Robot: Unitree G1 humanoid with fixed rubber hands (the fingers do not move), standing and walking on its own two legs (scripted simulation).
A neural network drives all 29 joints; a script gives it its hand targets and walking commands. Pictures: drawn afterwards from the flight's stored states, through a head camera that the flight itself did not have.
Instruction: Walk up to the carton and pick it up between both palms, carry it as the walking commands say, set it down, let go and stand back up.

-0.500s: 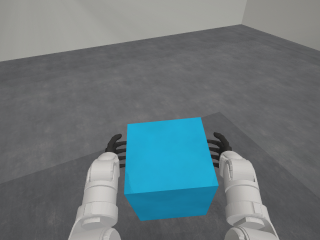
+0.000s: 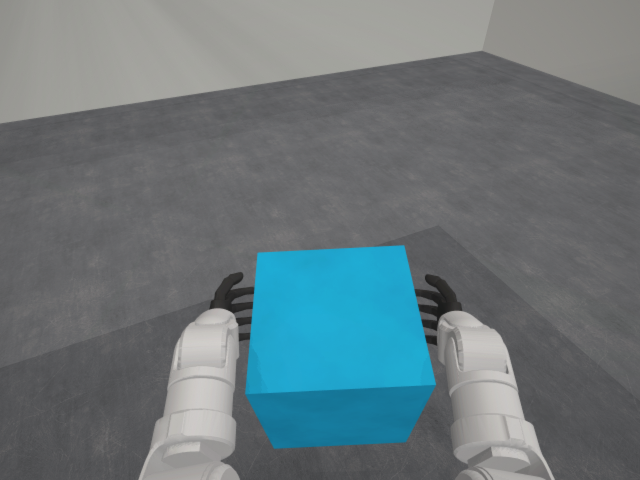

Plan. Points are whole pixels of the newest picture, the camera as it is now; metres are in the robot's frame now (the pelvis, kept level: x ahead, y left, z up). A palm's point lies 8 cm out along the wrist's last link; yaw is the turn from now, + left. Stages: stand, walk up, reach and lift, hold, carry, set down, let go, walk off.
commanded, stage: reach and lift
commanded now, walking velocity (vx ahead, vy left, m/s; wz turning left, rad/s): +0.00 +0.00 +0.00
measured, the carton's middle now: (335, 352) +0.33 -0.01 -0.03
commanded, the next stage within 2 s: hold in 0.38 s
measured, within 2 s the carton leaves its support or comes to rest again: neither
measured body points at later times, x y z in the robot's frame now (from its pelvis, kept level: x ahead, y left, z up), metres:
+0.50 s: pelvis +0.00 +0.00 +0.00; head -0.07 +0.00 +0.45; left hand +0.30 +0.15 +0.05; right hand +0.30 -0.16 +0.05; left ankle +0.01 +0.12 -0.74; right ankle +0.04 -0.14 -0.74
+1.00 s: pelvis +0.00 +0.00 +0.00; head -0.06 +0.00 +0.45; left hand +0.30 +0.14 +0.05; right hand +0.30 -0.16 +0.05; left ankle +0.01 +0.12 -0.74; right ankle +0.04 -0.14 -0.74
